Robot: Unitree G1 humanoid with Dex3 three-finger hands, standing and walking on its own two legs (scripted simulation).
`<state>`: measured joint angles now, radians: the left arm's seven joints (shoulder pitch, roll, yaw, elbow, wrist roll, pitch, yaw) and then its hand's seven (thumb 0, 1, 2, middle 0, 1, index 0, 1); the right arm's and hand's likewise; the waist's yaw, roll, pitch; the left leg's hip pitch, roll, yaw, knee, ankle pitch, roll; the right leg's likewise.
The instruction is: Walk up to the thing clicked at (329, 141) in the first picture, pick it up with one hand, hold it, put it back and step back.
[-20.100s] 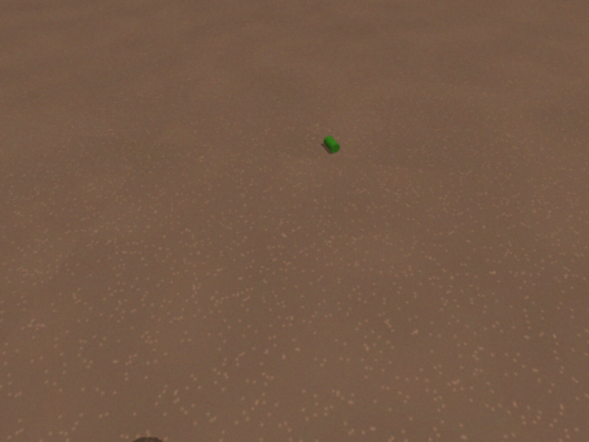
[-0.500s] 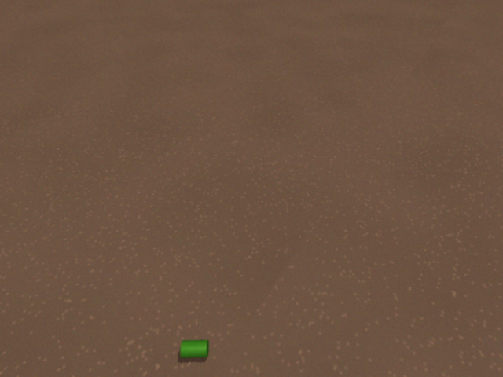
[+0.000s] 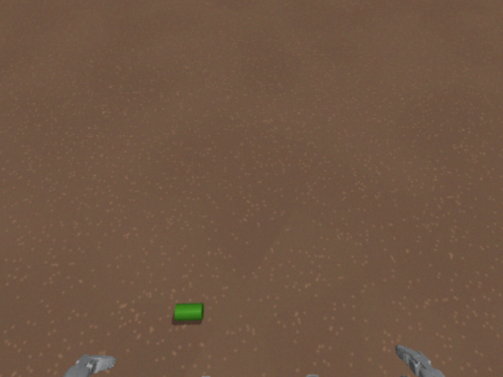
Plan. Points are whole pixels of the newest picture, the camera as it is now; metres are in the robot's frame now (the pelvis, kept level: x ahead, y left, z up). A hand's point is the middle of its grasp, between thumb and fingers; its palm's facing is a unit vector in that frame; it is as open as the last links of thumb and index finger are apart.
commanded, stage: rise first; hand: left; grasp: from above
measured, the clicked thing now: (189, 311) +0.42 +0.23 -0.70
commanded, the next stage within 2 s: none
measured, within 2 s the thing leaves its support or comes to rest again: neither
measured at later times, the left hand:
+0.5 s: hand out of the picture +0.15 +0.27 -0.27, palm faces -0.36 -0.72 -0.60, open 13.3 cm
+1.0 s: hand (150, 347) +0.27 +0.28 -0.46, palm faces -0.49 -0.25 -0.83, open 13.1 cm
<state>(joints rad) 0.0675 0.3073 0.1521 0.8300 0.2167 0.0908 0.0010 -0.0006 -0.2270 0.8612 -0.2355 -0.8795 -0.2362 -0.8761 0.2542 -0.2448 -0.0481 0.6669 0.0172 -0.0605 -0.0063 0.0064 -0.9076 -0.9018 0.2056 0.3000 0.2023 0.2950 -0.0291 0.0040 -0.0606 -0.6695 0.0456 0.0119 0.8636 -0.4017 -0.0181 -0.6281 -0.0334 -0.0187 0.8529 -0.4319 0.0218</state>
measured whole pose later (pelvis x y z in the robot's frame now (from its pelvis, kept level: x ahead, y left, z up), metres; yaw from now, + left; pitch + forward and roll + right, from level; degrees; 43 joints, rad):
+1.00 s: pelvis -0.09 +0.00 -0.31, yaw -4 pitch +34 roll -5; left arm -0.49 0.55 0.11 0.94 0.95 -0.21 0.17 0.00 -0.37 0.88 -0.24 -0.90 -0.24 -0.89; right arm 0.11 -0.27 -0.07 0.75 -0.04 -0.08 0.07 0.01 -0.91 -0.90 0.20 0.30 0.20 0.29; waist -0.04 0.02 -0.12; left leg -2.06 0.06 -0.10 2.11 -0.65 -0.02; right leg -1.98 -0.01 -0.03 2.08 -0.69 0.03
